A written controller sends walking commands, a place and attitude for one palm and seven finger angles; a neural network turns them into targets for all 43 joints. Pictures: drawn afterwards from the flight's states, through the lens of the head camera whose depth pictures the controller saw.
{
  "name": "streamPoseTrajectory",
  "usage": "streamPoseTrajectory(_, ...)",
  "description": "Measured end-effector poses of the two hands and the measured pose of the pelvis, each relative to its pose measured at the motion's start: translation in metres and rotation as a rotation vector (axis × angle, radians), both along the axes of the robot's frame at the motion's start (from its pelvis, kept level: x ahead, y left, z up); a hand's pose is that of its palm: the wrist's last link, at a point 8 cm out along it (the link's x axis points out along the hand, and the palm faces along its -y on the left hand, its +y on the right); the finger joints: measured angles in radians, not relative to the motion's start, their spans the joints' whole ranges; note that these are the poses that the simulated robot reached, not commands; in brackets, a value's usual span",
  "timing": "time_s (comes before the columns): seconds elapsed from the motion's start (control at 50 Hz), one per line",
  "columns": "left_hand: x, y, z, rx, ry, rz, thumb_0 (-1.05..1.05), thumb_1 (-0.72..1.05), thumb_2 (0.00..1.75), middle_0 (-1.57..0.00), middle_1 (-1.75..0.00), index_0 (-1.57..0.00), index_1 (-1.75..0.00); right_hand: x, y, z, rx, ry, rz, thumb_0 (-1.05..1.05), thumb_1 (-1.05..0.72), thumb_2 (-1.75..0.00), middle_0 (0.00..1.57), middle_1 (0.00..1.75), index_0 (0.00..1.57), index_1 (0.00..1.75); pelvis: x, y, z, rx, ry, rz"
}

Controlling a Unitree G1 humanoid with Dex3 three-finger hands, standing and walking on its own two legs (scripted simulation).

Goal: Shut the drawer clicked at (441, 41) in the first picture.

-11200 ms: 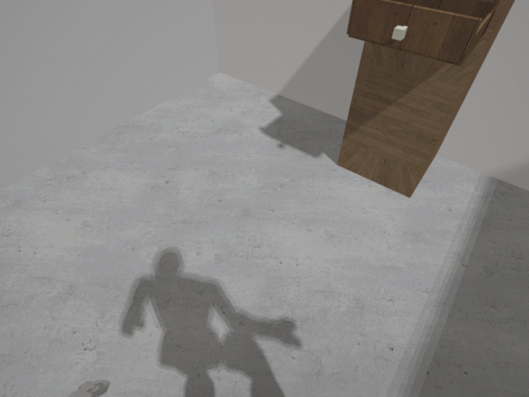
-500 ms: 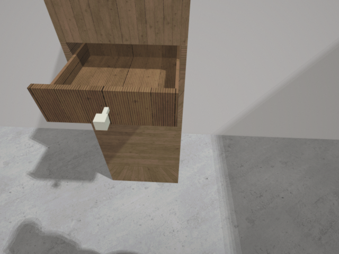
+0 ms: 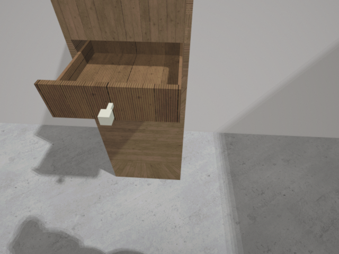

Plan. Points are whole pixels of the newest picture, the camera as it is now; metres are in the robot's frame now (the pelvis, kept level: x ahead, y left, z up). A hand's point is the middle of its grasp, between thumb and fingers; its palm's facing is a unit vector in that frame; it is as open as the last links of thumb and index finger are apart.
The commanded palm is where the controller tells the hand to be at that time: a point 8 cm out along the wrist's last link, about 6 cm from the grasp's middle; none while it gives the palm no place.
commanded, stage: look again from close up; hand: left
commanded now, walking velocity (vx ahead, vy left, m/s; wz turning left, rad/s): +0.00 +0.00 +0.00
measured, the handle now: (107, 112) +0.44 +0.20 +0.10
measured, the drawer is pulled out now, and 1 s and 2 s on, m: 0.26 0.26 0.26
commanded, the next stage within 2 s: shuffle to correct the standing spot in 0.34 s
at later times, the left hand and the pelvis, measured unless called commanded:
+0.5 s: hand out of the picture +0.01 +0.15 -0.17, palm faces +0.03 -0.98 -0.17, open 7.4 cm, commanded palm none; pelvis +0.02 +0.00 +0.00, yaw -1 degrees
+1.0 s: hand out of the picture +0.12 +0.15 -0.17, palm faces -0.01 -0.98 -0.20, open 7.4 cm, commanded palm none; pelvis +0.13 -0.01 -0.01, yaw -3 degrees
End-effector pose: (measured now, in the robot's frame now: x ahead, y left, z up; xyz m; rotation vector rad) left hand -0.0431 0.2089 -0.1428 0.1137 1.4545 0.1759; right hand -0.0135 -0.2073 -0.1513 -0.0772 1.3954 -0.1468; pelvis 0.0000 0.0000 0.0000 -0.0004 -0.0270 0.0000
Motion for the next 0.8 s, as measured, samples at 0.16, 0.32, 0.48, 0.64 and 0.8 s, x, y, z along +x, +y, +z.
streamPoseTrajectory(0.16,0.017,-0.008,-0.002,-0.015,-0.039,-0.009,0.00,0.91,0.90,-0.20,-0.30,-0.20,-0.30,0.003,0.000,0.001,-0.001,0.000,-0.008,0.00,-0.92,-0.90,0.20,0.30,0.20,0.30,0.003,-0.001,0.000,0.002,0.004,-0.003)
streamPoseTrajectory(0.32,0.033,-0.009,-0.002,-0.021,-0.049,-0.021,0.00,0.91,0.90,-0.20,-0.30,-0.20,-0.30,0.001,-0.003,0.004,-0.012,0.025,-0.017,0.00,-0.91,-0.90,0.20,0.30,0.20,0.30,0.009,-0.002,0.001,0.002,0.013,-0.006)
streamPoseTrajectory(0.48,0.045,-0.005,0.001,-0.009,-0.043,-0.028,0.00,0.91,0.90,-0.20,-0.30,-0.20,-0.30,0.005,-0.002,0.004,-0.008,0.044,-0.019,0.00,-0.91,-0.90,0.20,0.30,0.20,0.30,0.018,-0.002,0.003,0.003,0.017,-0.009)
streamPoseTrajectory(0.64,0.056,-0.002,0.002,-0.006,-0.028,-0.016,0.00,0.91,0.90,-0.20,-0.30,-0.20,-0.30,0.022,-0.003,0.002,-0.002,0.050,-0.021,0.00,-0.91,-0.90,0.20,0.30,0.20,0.30,0.039,-0.003,0.002,0.006,0.024,-0.017)
streamPoseTrajectory(0.8,0.074,-0.001,-0.003,-0.019,0.016,0.009,0.00,0.91,0.90,-0.20,-0.30,-0.20,-0.30,0.055,-0.005,0.000,-0.018,0.045,-0.023,0.00,-0.91,-0.90,0.20,0.30,0.20,0.30,0.076,0.000,-0.003,0.007,0.036,-0.025)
